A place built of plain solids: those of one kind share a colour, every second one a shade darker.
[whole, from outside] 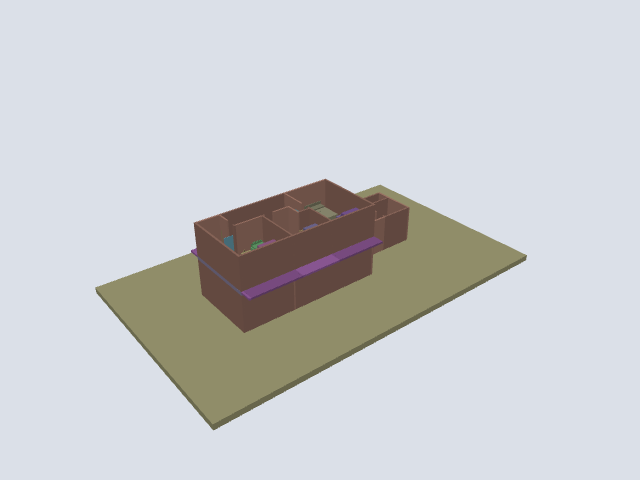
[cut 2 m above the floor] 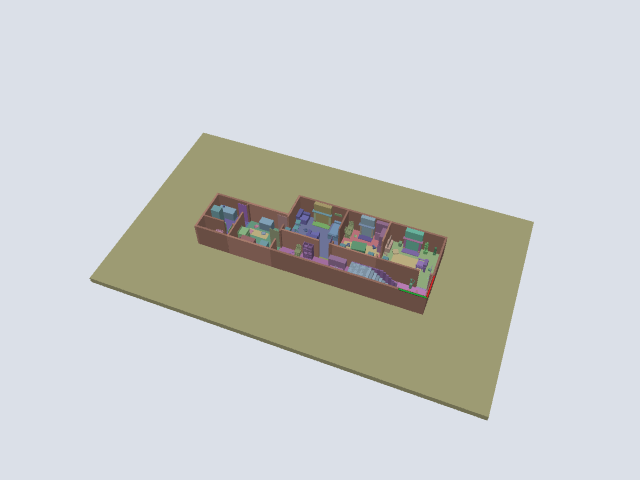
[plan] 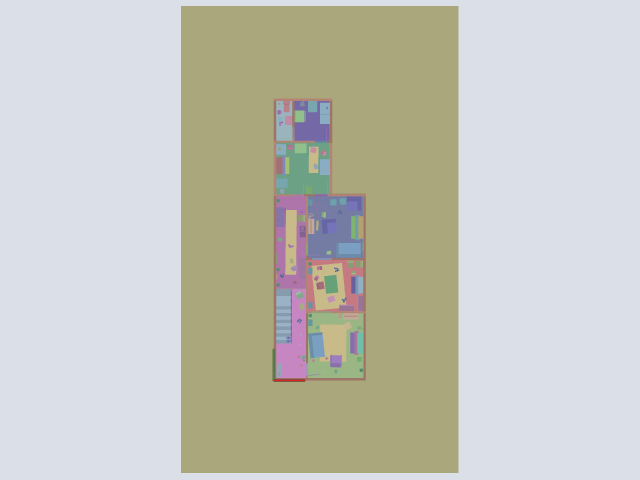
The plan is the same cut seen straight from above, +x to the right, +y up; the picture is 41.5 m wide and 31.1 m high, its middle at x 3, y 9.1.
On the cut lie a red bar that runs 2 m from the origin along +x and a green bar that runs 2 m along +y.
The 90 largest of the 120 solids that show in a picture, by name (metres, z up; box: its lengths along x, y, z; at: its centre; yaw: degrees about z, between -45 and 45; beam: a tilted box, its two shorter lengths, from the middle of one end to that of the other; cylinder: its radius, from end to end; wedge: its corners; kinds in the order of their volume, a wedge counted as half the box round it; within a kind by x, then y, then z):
{
 "under_1": {"box": [17.97, 30.27, 0.5], "at": [2.98, 9.13, -0.33]},
 "wall_1": {"box": [0.16, 1.83, 2.76], "at": [0.08, 1.07, 4.78]},
 "wall_2": {"box": [0.16, 5.69, 2.76], "at": [0.08, 4.96, 4.78]},
 "wall_3": {"box": [0.16, 11.78, 3.4], "at": [0.08, 6.05, 1.4]},
 "wall_4": {"box": [0.16, 4.0, 2.76], "at": [0.08, 9.94, 4.78]},
 "wall_5": {"box": [0.16, 3.33, 3.4], "at": [0.08, 13.73, 1.4]},
 "wall_6": {"box": [0.16, 2.58, 3.4], "at": [0.08, 16.82, 1.4]},
 "wall_7": {"box": [1.13, 0.13, 3.4], "at": [0.56, 12.01, 1.4]},
 "wall_8": {"box": [1.21, 0.13, 2.76], "at": [0.6, 2.06, 4.78]},
 "wall_9": {"box": [2.36, 0.13, 2.76], "at": [1.18, 7.88, 4.78]},
 "wall_10": {"box": [0.13, 1.73, 3.4], "at": [1.27, 17.25, 1.4]},
 "wall_11": {"box": [2.67, 0.13, 3.4], "at": [1.33, 15.46, 1.4]},
 "wall_12": {"box": [3.8, 0.16, 3.4], "at": [1.9, 18.19, 1.4]},
 "wall_13": {"box": [0.13, 3.24, 3.4], "at": [2.15, 2.74, 1.4]},
 "wall_14": {"box": [0.13, 2.24, 2.76], "at": [2.15, 3.24, 4.78]},
 "wall_15": {"box": [0.13, 1.37, 2.76], "at": [2.15, 6.04, 4.78]},
 "wall_16": {"box": [0.13, 3.32, 3.4], "at": [2.15, 6.15, 1.4]},
 "wall_17": {"box": [0.13, 3.06, 3.4], "at": [2.15, 10.41, 1.4]},
 "wall_18": {"box": [0.74, 0.13, 3.4], "at": [2.31, 12.01, 1.4]},
 "wall_19": {"box": [1.32, 0.13, 2.76], "at": [2.75, 6.79, 4.78]},
 "wall_20": {"box": [5.97, 0.16, 6.46], "at": [2.98, 0.08, 2.93]},
 "wall_21": {"box": [5.97, 0.16, 2.76], "at": [2.98, 12.02, 4.78]},
 "wall_22": {"box": [0.13, 0.96, 2.76], "at": [3.35, 7.33, 4.78]},
 "wall_23": {"box": [0.36, 0.13, 3.4], "at": [3.62, 15.46, 1.4]},
 "wall_24": {"box": [0.16, 3.3, 3.4], "at": [3.72, 13.75, 1.4]},
 "wall_25": {"box": [0.16, 2.58, 3.4], "at": [3.72, 16.82, 1.4]},
 "wall_26": {"box": [3.88, 0.13, 2.76], "at": [4.03, 4.42, 4.78]},
 "wall_27": {"box": [2.84, 0.13, 2.76], "at": [4.55, 7.88, 4.78]},
 "wall_28": {"box": [2.48, 0.13, 3.4], "at": [4.73, 12.01, 1.4]},
 "wall_29": {"box": [2.19, 0.13, 3.4], "at": [4.88, 4.42, 1.4]},
 "wall_30": {"box": [2.19, 0.13, 3.4], "at": [4.88, 7.88, 1.4]},
 "wall_31": {"box": [0.16, 4.2, 6.46], "at": [5.89, 2.26, 2.93]},
 "wall_32": {"box": [0.16, 3.32, 6.46], "at": [5.89, 6.15, 2.93]},
 "wall_33": {"box": [0.16, 4.0, 6.46], "at": [5.89, 9.94, 2.93]},
 "stair_1": {"box": [0.95, 3.1, 0.9], "at": [0.63, 4.38, 0.15]},
 "stair_2": {"box": [0.95, 2.88, 1.1], "at": [0.63, 4.49, 0.25]},
 "stair_3": {"box": [0.95, 2.66, 1.3], "at": [0.63, 4.6, 0.35]},
 "stair_4": {"box": [0.95, 2.44, 1.5], "at": [0.63, 4.71, 0.45]},
 "stair_5": {"box": [0.95, 2.22, 1.7], "at": [0.63, 4.82, 0.55]},
 "stair_6": {"box": [0.95, 2.0, 1.9], "at": [0.63, 4.93, 0.65]},
 "stair_7": {"box": [0.95, 1.78, 2.1], "at": [0.63, 5.04, 0.75]},
 "stair_8": {"box": [0.95, 1.56, 2.3], "at": [0.63, 5.15, 0.85]},
 "stair_9": {"box": [0.95, 1.34, 2.5], "at": [0.63, 5.26, 0.95]},
 "stair_10": {"box": [0.95, 1.12, 2.7], "at": [0.63, 5.37, 1.05]},
 "stair_11": {"box": [0.95, 0.68, 3.1], "at": [0.63, 5.59, 1.25]},
 "stair_12": {"box": [0.95, 0.46, 3.3], "at": [0.63, 5.7, 1.35]},
 "floor_gang_1": {"box": [1.93, 2.26, 0.5], "at": [1.12, 1.29, -0.25]},
 "floor_gang_2": {"box": [1.93, 6.01, 0.5], "at": [1.12, 8.94, -0.25]},
 "floor_gang_3": {"box": [0.98, 3.51, 0.5], "at": [1.6, 4.18, -0.25]},
 "floor_voorkamer_1": {"box": [3.59, 4.2, 0.5], "at": [4.01, 2.26, -0.25]},
 "floor_achterkamer_1": {"box": [3.59, 4.0, 0.5], "at": [4.01, 9.94, -0.25]},
 "floor_middenkamer_1": {"box": [3.59, 3.32, 0.5], "at": [4.01, 6.15, -0.25]},
 "floor_keuken_1": {"box": [3.48, 3.33, 0.5], "at": [1.9, 13.73, -0.25]},
 "floor_bijkeuken_1": {"box": [2.3, 2.58, 0.5], "at": [2.49, 16.82, -0.25]},
 "upper_floor_next_1": {"box": [1.0, 4.2, 0.16], "at": [6.47, 2.26, 3.32]},
 "upper_floor_next_2": {"box": [1.0, 3.32, 0.16], "at": [6.47, 6.15, 3.32]},
 "upper_floor_next_3": {"box": [1.0, 4.0, 0.16], "at": [6.47, 9.94, 3.32]},
 "double_bed_1": {"box": [0.07, 1.67, 1.05], "at": [0.2, 10.58, 3.92]},
 "double_bed_2": {"box": [0.55, 1.6, 0.2], "at": [0.49, 10.58, 4.1]},
 "double_bed_3": {"box": [2.23, 1.7, 0.4], "at": [1.28, 10.58, 3.9]},
 "fixture_breast_voorkamer_1": {"box": [0.4, 1.36, 3.15], "at": [5.61, 2.43, 1.52]},
 "fixture_breast_back_bedroom_1": {"box": [0.39, 1.46, 2.81], "at": [5.61, 9.91, 4.75]},
 "fixture_breast_achterkamer_1": {"box": [0.34, 1.46, 3.15], "at": [5.64, 9.91, 1.52]},
 "fridge_flat_1": {"box": [0.73, 0.6, 1.66], "at": [0.54, 12.78, 0.83]},
 "fridge_flat_2": {"box": [0.6, 0.73, 1.66], "at": [2.52, 17.73, 0.83]},
 "fixture_breast_keuken_1": {"box": [0.41, 1.09, 3.15], "at": [0.36, 13.92, 1.52]},
 "floor_wc_1": {"box": [1.05, 2.58, 0.5], "at": [0.69, 16.82, -0.25]},
 "sofa_1": {"box": [0.23, 1.6, 0.39], "at": [2.42, 2.25, 0.65], "yaw": 6.0},
 "sofa_2": {"box": [0.93, 1.6, 0.34], "at": [2.78, 2.28, 0.28], "yaw": 6.0},
 "sofa_3": {"box": [1.6, 0.23, 0.39], "at": [4.85, 8.09, 0.65]},
 "sofa_4": {"box": [1.6, 0.93, 0.34], "at": [4.85, 8.45, 0.28]},
 "fixture_breast_front_bedroom_1": {"box": [0.31, 1.36, 2.81], "at": [5.66, 2.43, 4.75]},
 "fixture_breast_middenkamer_1": {"box": [0.33, 1.1, 3.15], "at": [5.64, 6.17, 1.52]},
 "rug_1": {"box": [0.7, 4.2, 0.08], "at": [1.12, 8.95, -0.03], "yaw": -0.6},
 "rug_2": {"box": [2.0, 2.9, 0.08], "at": [3.58, 6.08, -0.03], "yaw": 5.8},
 "rug_3": {"box": [1.7, 2.4, 0.08], "at": [3.86, 2.42, -0.03], "yaw": -0.6},
 "range_flat_1": {"box": [0.65, 0.76, 0.94], "at": [1.67, 17.11, 0.47]},
 "range_flat_2": {"box": [0.76, 0.65, 0.94], "at": [1.74, 15.07, 0.47]},
 "counter_run_1": {"box": [0.61, 1.03, 0.78], "at": [3.33, 13.82, 0.49]},
 "counter_run_2": {"box": [0.61, 0.62, 0.78], "at": [3.33, 16.93, 0.49]},
 "armchair_club_1": {"box": [0.33, 0.92, 0.38], "at": [3.3, 9.97, 0.61], "yaw": 3.9},
 "armchair_club_2": {"box": [0.9, 0.92, 0.35], "at": [3.6, 9.99, 0.24], "yaw": 3.9},
 "armchair_club_3": {"box": [0.92, 0.9, 0.35], "at": [5.21, 11.46, 0.24]},
 "china_cabinet_1": {"box": [0.95, 0.33, 1.07], "at": [4.72, 4.67, 1.36]},
 "china_cabinet_2": {"box": [0.33, 0.95, 1.07], "at": [5.63, 4.99, 1.36]},
 "chest_drawers_1": {"box": [0.5, 1.28, 1.04], "at": [0.42, 10.58, 0.52]},
 "sideboard_1": {"box": [0.45, 1.35, 0.71], "at": [1.85, 7.25, 0.51]},
 "tv_board_1": {"box": [0.4, 1.0, 0.48], "at": [2.43, 9.99, 0.24]},
 "tv_board_2": {"box": [1.0, 0.4, 0.48], "at": [4.99, 4.15, 0.24]},
 "wall_band_1": {"box": [5.97, 0.16, 0.31], "at": [2.98, 0.08, 3.24]}
}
